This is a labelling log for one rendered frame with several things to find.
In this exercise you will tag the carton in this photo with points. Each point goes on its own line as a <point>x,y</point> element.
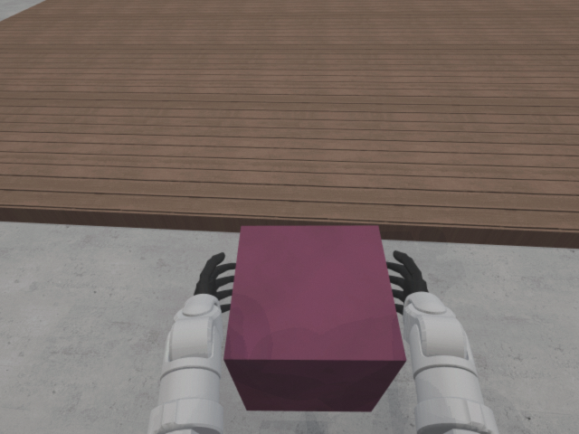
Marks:
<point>312,324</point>

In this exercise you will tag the robot right forearm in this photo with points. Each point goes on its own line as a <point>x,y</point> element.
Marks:
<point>446,379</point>

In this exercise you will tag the left robot hand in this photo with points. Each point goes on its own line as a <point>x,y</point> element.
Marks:
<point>208,284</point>

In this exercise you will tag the robot left forearm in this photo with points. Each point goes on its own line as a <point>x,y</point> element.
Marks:
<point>188,399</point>

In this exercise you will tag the right robot hand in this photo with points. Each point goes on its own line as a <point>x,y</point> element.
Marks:
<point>412,278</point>

